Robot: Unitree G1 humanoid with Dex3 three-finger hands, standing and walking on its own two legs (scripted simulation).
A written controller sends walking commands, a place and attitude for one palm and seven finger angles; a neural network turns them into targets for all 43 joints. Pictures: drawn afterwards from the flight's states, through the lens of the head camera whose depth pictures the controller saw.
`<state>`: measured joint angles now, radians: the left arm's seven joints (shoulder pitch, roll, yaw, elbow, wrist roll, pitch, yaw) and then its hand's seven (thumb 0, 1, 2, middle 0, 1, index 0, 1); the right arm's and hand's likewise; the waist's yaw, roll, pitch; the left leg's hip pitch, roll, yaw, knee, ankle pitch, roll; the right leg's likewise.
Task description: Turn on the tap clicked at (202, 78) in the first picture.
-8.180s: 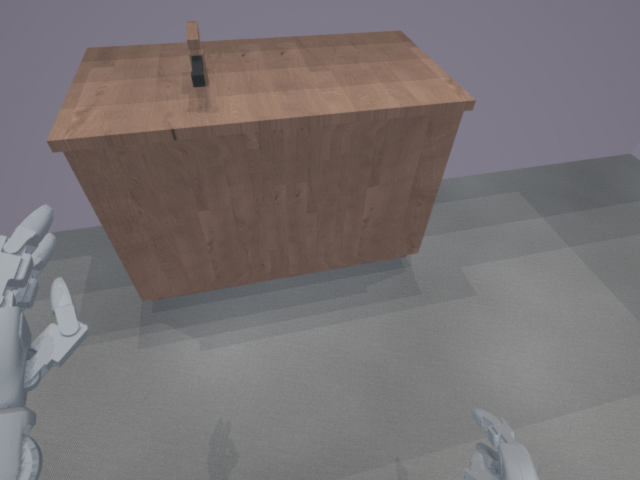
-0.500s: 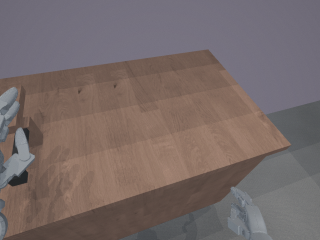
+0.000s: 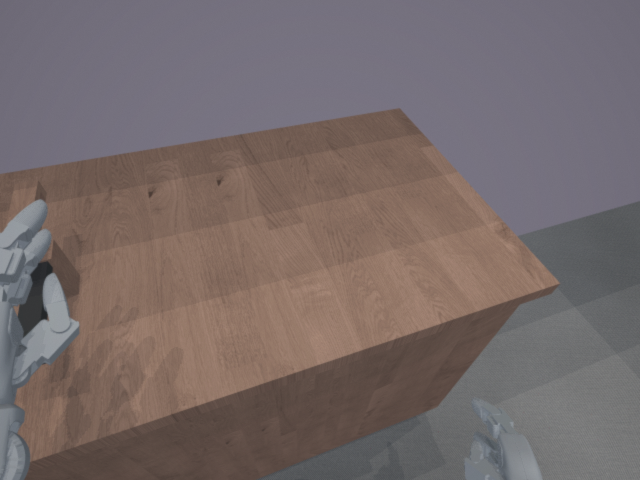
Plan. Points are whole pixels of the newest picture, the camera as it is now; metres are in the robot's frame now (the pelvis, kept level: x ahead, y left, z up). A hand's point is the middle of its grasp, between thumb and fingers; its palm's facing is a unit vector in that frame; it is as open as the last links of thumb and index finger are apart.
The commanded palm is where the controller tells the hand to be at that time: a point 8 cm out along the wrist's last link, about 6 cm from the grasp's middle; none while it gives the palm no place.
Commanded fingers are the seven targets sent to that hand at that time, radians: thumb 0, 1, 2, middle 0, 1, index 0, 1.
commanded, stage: look again from close up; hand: left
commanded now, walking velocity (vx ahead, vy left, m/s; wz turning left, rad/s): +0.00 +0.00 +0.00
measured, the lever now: (28, 352) +0.23 +0.35 +0.05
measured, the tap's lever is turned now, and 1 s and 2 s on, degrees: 0 0 0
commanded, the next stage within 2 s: shuffle to correct the standing spot in 0.22 s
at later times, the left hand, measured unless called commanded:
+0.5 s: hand (68, 331) +0.21 +0.25 +0.16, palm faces +0.37 -0.85 -0.37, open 7.4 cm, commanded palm +0.15 +0.28 +0.17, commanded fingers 0.00 0.90 0.90 -0.20 -0.30 -0.20 -0.30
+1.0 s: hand out of the picture +0.13 +0.27 +0.17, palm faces +0.38 -0.81 -0.45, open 7.4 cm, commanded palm +0.07 +0.31 +0.17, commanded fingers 0.00 0.90 0.90 -0.20 -0.30 -0.20 -0.30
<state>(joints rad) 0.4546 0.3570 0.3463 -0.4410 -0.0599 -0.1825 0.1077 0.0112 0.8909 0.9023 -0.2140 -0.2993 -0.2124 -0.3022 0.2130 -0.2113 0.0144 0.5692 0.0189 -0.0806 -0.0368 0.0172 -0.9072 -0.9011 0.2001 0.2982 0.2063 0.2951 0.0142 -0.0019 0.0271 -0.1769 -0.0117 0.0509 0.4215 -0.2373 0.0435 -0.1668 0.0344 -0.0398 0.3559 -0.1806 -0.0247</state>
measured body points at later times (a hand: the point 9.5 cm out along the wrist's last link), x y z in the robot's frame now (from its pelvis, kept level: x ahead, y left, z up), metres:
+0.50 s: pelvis -0.01 +0.00 +0.00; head +0.01 +0.02 +0.45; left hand +0.18 +0.29 +0.18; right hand +0.18 -0.22 -0.07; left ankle -0.01 +0.08 -0.74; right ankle +0.01 -0.10 -0.74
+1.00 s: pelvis -0.08 +0.03 -0.02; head -0.02 +0.06 +0.42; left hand +0.10 +0.31 +0.19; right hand +0.10 -0.21 -0.10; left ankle -0.01 +0.09 -0.75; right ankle -0.01 -0.10 -0.73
